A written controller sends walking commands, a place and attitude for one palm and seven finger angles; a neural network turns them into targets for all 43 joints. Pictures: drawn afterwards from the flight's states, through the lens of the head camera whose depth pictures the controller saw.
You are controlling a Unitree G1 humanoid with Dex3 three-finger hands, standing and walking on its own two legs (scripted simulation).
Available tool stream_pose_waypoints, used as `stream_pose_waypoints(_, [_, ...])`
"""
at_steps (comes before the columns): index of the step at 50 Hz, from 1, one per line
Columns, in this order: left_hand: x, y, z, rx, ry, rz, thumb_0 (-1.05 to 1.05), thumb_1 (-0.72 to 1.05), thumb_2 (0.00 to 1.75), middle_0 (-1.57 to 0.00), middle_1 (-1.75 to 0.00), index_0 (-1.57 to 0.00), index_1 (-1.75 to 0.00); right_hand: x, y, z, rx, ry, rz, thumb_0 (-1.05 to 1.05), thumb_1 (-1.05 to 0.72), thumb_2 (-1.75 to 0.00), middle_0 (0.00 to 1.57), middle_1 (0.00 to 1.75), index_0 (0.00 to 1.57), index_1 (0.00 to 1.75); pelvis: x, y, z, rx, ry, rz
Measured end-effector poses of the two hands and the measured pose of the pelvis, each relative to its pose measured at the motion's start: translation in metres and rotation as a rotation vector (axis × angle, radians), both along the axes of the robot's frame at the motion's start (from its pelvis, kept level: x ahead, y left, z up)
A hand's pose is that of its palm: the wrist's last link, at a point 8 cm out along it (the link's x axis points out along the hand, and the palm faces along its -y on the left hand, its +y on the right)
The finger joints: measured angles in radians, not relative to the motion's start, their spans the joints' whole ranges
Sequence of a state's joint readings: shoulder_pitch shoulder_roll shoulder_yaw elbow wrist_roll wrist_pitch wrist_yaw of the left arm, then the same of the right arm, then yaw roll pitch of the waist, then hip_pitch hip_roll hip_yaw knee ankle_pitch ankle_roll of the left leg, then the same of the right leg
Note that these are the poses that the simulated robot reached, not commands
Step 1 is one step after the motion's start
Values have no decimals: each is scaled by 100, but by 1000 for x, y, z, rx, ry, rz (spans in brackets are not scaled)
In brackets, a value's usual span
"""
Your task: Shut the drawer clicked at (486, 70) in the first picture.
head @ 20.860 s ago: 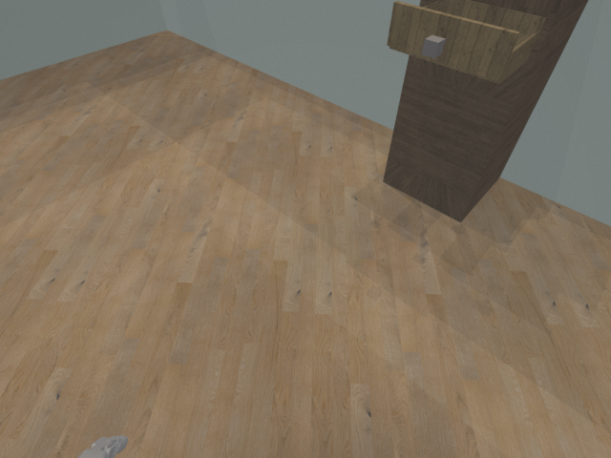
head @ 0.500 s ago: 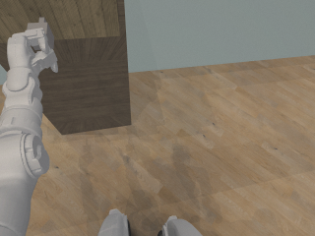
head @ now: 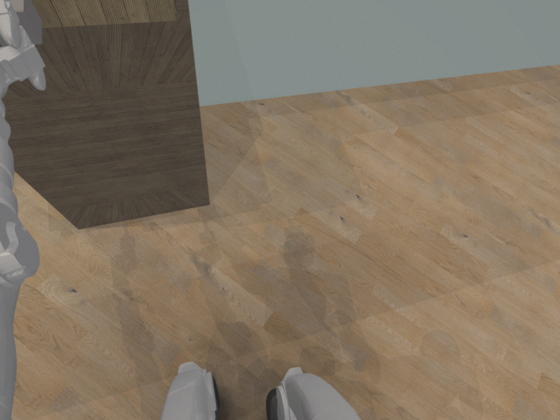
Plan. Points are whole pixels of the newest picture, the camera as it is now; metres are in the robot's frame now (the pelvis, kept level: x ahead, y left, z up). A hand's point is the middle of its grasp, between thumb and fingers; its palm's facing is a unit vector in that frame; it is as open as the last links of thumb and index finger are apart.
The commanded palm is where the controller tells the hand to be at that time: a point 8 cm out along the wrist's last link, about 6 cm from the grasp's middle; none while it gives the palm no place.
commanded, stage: push the drawer shut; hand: left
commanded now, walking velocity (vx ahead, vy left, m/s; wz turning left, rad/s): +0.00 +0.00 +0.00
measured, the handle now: (13, 5) +0.65 +0.25 +0.11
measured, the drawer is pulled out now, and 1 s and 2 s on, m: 0.03 0.00 0.00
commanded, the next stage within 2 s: pull the fist back off the drawer in 0.56 s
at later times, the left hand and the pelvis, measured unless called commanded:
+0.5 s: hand (19, 32) +0.60 +0.24 +0.12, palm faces +0.10 -1.00 +0.00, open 3.5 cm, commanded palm +0.64 +0.25 +0.12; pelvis +0.00 +0.02 -0.01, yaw -1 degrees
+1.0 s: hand (32, 35) +0.60 +0.22 +0.12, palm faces +0.15 -0.99 +0.00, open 3.4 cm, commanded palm +0.60 +0.23 +0.12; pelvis -0.01 +0.03 -0.01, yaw +0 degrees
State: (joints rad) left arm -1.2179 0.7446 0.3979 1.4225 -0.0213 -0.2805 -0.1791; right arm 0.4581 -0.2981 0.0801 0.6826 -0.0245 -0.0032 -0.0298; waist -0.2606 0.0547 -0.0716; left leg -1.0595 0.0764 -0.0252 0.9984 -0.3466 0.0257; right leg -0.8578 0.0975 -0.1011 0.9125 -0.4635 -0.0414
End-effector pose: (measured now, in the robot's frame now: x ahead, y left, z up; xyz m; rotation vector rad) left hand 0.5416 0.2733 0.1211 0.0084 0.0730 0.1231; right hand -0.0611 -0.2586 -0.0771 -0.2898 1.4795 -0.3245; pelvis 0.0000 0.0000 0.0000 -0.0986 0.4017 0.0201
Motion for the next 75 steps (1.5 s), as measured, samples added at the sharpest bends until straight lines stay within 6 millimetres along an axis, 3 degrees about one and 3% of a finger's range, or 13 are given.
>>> stream_pose_waypoints(15, [28, 10, 0, -16, -9, -22, 9, 76, 93, -140, -160, -140, -160, -14, 21, 5, -17, 48, -26, 0, -91, -90, 20, 30, 20, 30, 3, 13, -4, -18, 44, -13])
stream_pose_waypoints(30, [29, 15, 1, -11, -11, -20, 11, 69, 93, -139, -160, -140, -160, -26, 40, 7, -8, 71, -9, 0, -91, -90, 20, 30, 21, 30, -3, 28, -6, -29, 53, 1])
stream_pose_waypoints(52, [24, 0, -1, -5, -20, 33, 7, 82, 94, -140, -160, -140, -160, -38, 37, 6, 10, 88, 2, 0, -91, -90, 20, 30, 20, 30, -13, 25, -10, -25, 54, 11])
stream_pose_waypoints(61, [23, -9, 10, -8, -57, 30, 4, 87, 92, -140, -160, -140, -160, -29, 31, 3, 46, 81, -14, 0, -91, -90, 20, 30, 20, 30, -6, 16, -5, -14, 40, 3])
stream_pose_waypoints(68, [21, -13, 5, -15, 15, 31, 2, 89, 90, -140, -160, -140, -160, -9, 22, 2, 61, 39, -23, 0, -91, -90, 20, 30, 20, 30, 8, 9, 2, 0, 20, -11])
stream_pose_waypoints(75, [19, -6, 10, -15, -49, 50, 2, 90, 90, -140, -160, -140, -160, 14, 10, 2, 63, 19, -23, 0, -91, -90, 20, 30, 20, 30, 20, 1, 6, 14, 10, -20])
